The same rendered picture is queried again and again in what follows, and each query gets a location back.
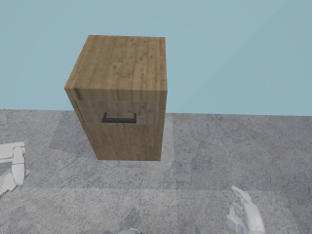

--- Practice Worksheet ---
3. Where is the handle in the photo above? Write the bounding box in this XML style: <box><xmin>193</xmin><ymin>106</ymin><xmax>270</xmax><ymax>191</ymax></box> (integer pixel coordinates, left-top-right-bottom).
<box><xmin>101</xmin><ymin>112</ymin><xmax>137</xmax><ymax>124</ymax></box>

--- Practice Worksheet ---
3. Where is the robot right hand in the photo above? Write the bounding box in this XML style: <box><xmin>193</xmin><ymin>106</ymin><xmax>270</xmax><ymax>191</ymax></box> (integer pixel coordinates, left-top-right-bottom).
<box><xmin>226</xmin><ymin>185</ymin><xmax>265</xmax><ymax>234</ymax></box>

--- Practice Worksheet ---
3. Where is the cabinet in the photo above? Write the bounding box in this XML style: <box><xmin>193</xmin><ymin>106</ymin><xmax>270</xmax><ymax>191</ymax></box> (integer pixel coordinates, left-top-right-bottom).
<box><xmin>64</xmin><ymin>35</ymin><xmax>168</xmax><ymax>161</ymax></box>

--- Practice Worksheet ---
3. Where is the robot left hand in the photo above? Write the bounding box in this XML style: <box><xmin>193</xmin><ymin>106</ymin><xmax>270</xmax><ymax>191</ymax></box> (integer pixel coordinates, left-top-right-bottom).
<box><xmin>0</xmin><ymin>141</ymin><xmax>29</xmax><ymax>199</ymax></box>

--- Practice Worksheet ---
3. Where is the drawer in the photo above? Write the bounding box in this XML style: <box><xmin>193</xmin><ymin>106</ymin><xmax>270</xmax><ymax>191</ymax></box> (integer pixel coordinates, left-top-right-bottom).
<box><xmin>75</xmin><ymin>99</ymin><xmax>161</xmax><ymax>125</ymax></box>

